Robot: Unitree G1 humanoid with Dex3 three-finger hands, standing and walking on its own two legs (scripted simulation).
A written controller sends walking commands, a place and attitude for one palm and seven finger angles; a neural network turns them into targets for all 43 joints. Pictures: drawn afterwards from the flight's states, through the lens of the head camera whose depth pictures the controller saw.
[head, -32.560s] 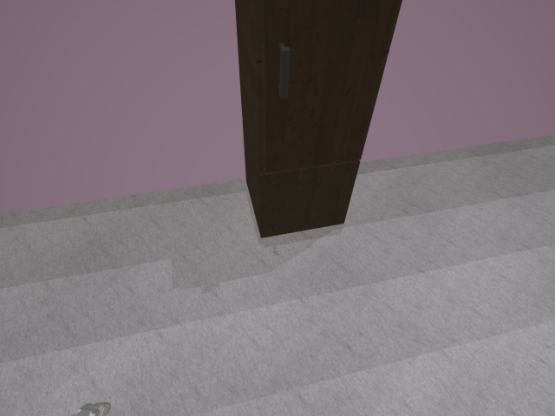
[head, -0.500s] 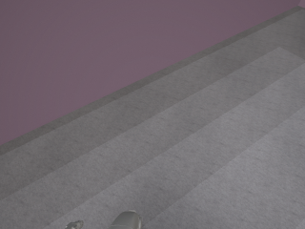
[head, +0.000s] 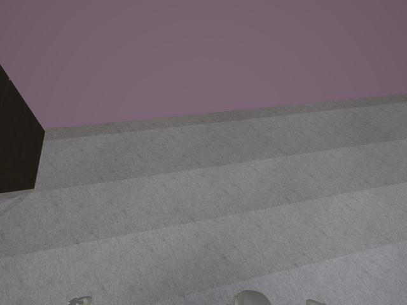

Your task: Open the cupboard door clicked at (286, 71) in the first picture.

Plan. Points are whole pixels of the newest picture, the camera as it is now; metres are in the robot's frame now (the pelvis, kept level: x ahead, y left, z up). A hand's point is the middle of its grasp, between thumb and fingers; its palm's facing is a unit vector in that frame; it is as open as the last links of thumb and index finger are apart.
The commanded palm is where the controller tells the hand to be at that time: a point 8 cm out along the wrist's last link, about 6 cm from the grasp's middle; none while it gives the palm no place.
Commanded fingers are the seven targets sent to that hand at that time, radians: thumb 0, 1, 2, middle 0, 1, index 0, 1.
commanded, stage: turn to face it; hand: left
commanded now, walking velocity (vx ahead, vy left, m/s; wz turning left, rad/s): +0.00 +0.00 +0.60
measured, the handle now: out of the picture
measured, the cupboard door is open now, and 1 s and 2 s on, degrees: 40 40 40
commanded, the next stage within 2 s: take the last steps up to it in 1.42 s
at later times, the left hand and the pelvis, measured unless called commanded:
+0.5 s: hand out of the picture +0.03 +0.13 -0.15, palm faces +0.30 -0.92 -0.26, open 7.4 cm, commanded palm none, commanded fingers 0.00 0.90 0.90 -0.20 -0.30 -0.20 -0.30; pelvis +0.01 -0.07 +0.00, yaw +18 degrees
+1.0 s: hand out of the picture -0.04 +0.19 -0.16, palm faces +0.58 -0.77 -0.25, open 7.4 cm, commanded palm none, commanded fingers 0.00 0.90 0.90 -0.20 -0.30 -0.20 -0.30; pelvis +0.01 -0.05 +0.00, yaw +35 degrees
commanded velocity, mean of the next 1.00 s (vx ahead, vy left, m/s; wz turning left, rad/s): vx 0.00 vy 0.00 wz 0.60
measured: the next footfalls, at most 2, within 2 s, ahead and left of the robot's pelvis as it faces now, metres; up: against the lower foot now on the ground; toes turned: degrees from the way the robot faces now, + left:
right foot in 0.24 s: +0.05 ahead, -0.16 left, +0.00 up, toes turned +7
left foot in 0.70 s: +0.01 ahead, +0.07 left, +0.00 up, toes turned +31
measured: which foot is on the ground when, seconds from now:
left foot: down 0.00-0.24, up 0.26-0.68, down 0.70-1.00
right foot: up 0.00-0.22, down 0.24-0.70, up 0.72-1.00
